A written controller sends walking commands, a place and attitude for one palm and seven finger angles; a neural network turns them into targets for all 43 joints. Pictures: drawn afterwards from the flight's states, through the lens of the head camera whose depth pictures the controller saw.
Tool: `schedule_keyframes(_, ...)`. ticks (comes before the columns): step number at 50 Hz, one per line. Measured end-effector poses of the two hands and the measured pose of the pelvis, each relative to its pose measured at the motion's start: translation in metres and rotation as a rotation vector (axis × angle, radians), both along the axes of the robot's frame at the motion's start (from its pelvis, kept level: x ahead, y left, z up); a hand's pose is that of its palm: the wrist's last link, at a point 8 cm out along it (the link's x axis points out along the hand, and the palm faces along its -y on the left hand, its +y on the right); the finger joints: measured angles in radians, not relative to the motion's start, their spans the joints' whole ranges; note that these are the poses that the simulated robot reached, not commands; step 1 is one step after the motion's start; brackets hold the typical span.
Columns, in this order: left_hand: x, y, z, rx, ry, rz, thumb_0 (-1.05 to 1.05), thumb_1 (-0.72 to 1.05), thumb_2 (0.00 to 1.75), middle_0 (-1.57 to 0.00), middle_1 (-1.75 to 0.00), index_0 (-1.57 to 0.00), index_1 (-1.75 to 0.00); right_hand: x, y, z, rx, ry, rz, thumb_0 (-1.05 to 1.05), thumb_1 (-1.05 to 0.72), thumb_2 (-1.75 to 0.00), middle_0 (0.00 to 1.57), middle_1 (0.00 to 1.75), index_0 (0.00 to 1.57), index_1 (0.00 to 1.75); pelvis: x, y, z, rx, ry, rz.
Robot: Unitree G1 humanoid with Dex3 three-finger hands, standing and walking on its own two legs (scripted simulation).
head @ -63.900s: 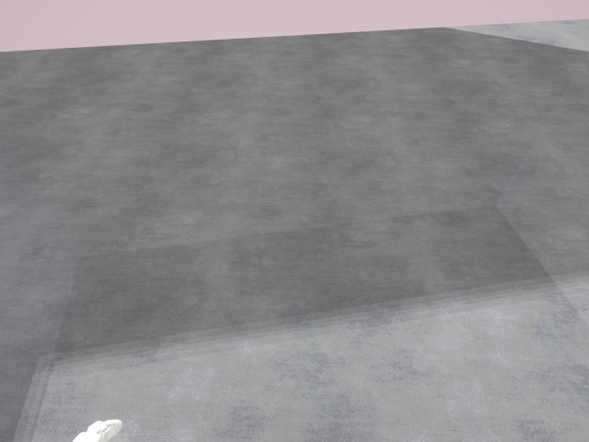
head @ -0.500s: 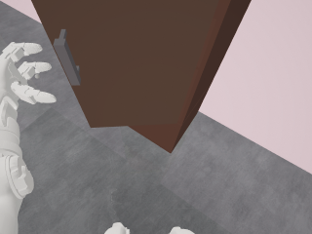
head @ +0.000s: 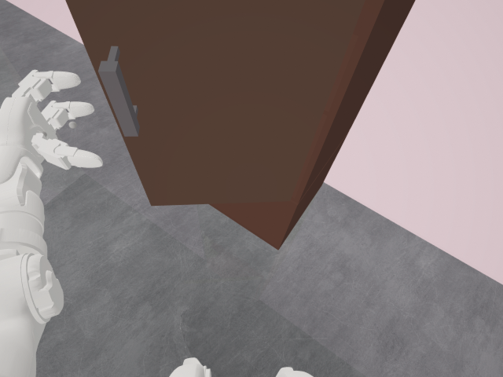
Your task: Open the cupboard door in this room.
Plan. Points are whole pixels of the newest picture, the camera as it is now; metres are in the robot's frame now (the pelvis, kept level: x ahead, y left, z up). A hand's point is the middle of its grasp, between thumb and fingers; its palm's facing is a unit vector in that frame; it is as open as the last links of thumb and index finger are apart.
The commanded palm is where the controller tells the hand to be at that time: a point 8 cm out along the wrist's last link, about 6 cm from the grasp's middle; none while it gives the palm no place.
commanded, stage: move the hooked fingers beside the handle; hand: left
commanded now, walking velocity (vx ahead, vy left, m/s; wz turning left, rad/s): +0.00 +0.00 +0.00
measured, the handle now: (123, 93) +0.54 +0.19 +0.11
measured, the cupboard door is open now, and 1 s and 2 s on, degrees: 39 39 39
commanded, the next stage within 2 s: slide the fingers in behind the handle in 0.34 s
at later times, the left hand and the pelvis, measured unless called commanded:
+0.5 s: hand (80, 124) +0.47 +0.24 +0.12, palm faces +0.02 -1.00 +0.02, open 14.0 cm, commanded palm +0.44 +0.28 +0.11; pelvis -0.01 +0.00 +0.00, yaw +0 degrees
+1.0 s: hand (117, 118) +0.49 +0.19 +0.11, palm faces +0.02 -1.00 +0.00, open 14.0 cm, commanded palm +0.46 +0.24 +0.11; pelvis +0.00 -0.01 +0.00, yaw +0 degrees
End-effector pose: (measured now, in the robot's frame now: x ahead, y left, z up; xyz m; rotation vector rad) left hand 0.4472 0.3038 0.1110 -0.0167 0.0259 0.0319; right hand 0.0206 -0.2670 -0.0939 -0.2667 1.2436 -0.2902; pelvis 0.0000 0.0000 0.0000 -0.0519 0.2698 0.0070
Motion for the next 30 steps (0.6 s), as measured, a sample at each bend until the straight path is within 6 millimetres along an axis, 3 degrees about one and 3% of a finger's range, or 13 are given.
schedule_keyframes(17, -0.007, -0.001, 0.000, 0.024, 0.007, 0.007, -0.01, -0.50, 0.30, -0.30, -1.20, -0.30, -1.20, -0.009, 0.001, -0.002, 0.003, 0.000, 0.000, 0.01, -0.91, -0.90, 0.20, 0.30, 0.20, 0.30, -0.006, 0.000, -0.001, 0.001, -0.007, 0.000)
schedule_keyframes(30, -0.001, -0.020, 0.003, 0.013, 0.013, -0.012, -0.01, -0.50, 0.30, -0.30, -1.20, -0.30, -1.20, -0.019, -0.003, -0.002, 0.003, 0.004, -0.019, 0.01, -0.91, -0.90, 0.20, 0.30, 0.20, 0.30, -0.008, -0.002, -0.001, 0.003, -0.009, -0.003)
